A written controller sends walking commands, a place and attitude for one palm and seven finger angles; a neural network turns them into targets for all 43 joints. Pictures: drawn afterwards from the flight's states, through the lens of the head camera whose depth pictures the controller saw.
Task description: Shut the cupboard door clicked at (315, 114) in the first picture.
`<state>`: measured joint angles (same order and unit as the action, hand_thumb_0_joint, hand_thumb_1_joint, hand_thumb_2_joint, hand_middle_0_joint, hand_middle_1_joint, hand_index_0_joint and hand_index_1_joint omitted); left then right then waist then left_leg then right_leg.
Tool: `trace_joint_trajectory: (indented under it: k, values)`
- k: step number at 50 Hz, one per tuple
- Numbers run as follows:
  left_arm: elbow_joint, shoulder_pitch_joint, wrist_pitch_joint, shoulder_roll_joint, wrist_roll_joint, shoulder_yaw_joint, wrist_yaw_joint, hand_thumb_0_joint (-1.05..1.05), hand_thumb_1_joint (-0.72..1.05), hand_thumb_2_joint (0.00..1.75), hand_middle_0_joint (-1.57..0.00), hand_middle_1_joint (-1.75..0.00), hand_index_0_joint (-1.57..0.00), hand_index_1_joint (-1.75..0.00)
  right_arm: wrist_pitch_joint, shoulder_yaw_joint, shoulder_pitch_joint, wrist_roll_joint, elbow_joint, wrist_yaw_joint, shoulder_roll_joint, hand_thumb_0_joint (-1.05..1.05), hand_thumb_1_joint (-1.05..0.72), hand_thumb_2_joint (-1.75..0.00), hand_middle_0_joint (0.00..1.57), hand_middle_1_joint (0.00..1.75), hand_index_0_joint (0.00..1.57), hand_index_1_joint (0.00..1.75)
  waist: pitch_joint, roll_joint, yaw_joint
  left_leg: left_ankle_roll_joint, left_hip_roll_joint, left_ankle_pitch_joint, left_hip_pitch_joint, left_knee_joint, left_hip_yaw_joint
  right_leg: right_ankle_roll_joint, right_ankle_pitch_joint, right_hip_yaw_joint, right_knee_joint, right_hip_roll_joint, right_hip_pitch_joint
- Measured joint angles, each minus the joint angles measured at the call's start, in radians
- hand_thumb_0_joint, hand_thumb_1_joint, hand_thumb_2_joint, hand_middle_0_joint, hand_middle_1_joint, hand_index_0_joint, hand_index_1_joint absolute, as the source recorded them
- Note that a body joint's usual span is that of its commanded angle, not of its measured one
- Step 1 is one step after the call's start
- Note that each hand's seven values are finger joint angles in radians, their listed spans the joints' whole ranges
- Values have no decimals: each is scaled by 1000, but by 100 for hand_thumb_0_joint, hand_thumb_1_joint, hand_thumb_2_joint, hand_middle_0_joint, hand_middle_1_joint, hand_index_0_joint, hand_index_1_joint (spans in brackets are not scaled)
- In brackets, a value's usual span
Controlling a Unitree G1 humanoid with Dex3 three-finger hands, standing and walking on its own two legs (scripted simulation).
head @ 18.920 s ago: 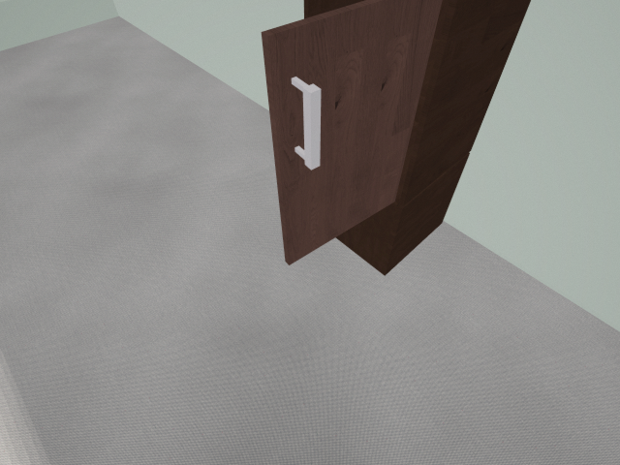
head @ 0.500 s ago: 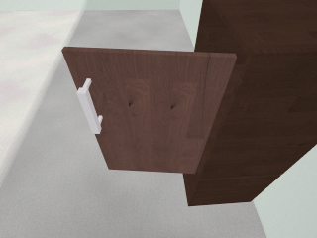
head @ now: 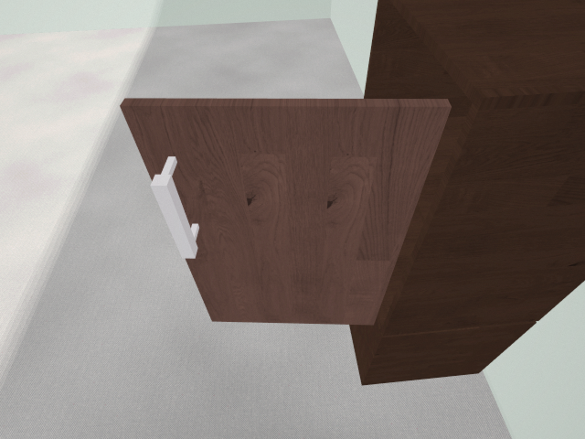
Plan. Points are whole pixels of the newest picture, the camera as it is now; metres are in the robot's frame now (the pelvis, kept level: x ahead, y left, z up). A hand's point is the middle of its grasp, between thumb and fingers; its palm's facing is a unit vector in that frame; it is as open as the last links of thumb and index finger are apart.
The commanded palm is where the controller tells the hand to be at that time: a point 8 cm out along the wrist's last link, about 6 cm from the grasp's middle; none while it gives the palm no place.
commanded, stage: come to a stop and stand still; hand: left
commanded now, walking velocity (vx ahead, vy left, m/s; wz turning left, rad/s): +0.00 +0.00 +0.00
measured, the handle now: (180, 210) +0.41 +0.19 +0.09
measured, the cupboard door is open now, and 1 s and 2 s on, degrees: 83 83 83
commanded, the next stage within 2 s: look again from close up in 0.16 s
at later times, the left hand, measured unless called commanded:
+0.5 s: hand out of the picture +0.01 +0.16 -0.17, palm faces +0.01 -0.98 -0.18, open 7.4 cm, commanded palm none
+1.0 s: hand out of the picture -0.01 +0.15 -0.17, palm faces +0.01 -0.98 -0.19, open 7.4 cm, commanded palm none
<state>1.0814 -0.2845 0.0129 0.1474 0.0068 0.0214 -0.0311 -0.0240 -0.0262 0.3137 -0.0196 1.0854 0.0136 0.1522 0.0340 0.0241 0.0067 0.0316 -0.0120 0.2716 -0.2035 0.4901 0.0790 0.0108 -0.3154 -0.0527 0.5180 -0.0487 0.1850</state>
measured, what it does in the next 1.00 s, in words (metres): stands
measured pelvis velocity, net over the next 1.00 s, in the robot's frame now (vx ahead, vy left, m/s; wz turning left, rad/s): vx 0.00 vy -0.01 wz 0.00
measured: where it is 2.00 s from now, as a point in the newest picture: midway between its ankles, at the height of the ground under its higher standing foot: outside the picture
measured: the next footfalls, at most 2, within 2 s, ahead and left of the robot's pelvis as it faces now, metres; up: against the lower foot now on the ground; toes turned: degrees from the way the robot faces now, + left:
none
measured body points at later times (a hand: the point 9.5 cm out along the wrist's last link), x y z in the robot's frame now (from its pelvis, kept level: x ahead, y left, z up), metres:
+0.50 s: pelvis +0.01 -0.01 +0.00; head +0.02 -0.01 +0.45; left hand +0.01 +0.21 -0.16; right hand +0.02 -0.23 -0.16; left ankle +0.00 +0.10 -0.74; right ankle -0.02 -0.12 -0.74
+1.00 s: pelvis +0.00 -0.01 +0.00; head +0.02 -0.02 +0.45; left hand -0.01 +0.20 -0.16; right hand +0.00 -0.24 -0.16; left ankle +0.00 +0.10 -0.74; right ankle -0.02 -0.12 -0.74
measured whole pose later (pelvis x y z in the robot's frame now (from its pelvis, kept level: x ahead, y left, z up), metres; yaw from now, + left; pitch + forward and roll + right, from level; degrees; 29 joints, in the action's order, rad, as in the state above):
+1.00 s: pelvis +0.00 -0.01 +0.00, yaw +0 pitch +0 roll +0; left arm 1.08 -0.30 0.02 0.14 0.01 0.02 -0.05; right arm 0.00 0.00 0.27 -0.01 1.09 0.02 0.16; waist 0.06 0.01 0.00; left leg 0.00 0.02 0.26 -0.22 0.49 0.06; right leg -0.01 -0.28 -0.07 0.47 -0.01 0.17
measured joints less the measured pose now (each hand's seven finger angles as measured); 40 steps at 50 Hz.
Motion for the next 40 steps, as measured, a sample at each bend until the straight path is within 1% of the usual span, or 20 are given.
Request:
trace_joint_trajectory:
  k: [10,20,40]
  values:
    - [18,5,-2,4,1,-1,0,0,91,90,-20,-29,-20,-30,-4,4,-30,3,26,6,3,1,-92,-90,20,30,20,30,8,-23,-6,-3,1,-8,30,-34,4,0,7,4,-30,3,-26]
    - [31,2,1,1,2,-1,1,0,91,90,-20,-29,-20,-30,-4,7,-52,4,41,10,7,1,-92,-90,20,30,20,30,11,-31,-11,-9,5,-16,50,-60,1,-4,15,0,-57,9,-47]
    - [35,-10,4,0,1,0,1,0,91,90,-20,-29,-20,-30,2,4,-44,5,59,11,-8,1,-92,-90,20,30,20,30,15,-37,-13,-23,15,-33,65,-87,-13,-17,29,-14,-88,20,-68]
